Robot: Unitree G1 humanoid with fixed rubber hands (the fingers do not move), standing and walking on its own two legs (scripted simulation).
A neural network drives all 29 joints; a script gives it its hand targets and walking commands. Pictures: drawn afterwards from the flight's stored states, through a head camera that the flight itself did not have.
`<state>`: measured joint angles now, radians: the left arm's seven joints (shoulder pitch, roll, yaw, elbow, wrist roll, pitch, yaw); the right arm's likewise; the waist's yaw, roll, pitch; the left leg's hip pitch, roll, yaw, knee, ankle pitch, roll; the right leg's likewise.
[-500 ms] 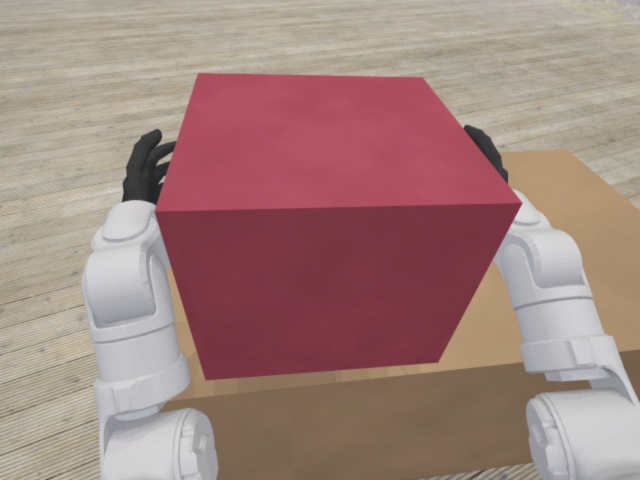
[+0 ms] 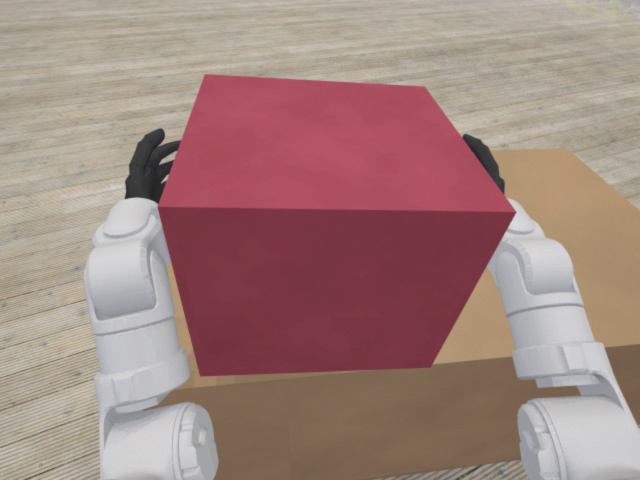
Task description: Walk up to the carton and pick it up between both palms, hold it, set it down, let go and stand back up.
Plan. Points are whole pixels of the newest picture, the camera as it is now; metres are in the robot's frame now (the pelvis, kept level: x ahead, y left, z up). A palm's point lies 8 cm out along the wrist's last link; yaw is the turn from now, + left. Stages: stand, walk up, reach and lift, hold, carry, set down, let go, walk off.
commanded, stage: hold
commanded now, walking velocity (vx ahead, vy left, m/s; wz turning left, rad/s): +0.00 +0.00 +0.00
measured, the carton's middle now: (319, 222) +0.37 +0.02 +0.17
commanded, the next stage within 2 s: none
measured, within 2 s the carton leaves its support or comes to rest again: neither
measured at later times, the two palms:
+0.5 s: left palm (147, 200) +0.35 +0.21 +0.22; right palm (476, 199) +0.37 -0.17 +0.21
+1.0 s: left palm (138, 197) +0.35 +0.22 +0.22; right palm (471, 187) +0.37 -0.16 +0.22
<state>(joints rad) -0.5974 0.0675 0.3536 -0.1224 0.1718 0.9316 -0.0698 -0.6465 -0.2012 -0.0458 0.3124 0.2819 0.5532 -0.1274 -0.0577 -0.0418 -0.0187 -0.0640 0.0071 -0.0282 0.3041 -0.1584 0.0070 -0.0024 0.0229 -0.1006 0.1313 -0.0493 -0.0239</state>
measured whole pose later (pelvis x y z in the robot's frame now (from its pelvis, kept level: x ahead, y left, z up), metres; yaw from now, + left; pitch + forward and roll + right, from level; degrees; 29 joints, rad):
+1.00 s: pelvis +0.01 +0.01 +0.00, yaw -1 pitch -5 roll -2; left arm -0.57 0.08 0.32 -0.19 0.17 0.97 -0.04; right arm -0.66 -0.24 -0.01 0.29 0.34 0.58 -0.14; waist -0.05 -0.04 -0.02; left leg -0.05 0.00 -0.02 0.33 -0.20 0.02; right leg 0.02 0.02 -0.09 0.12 -0.06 -0.01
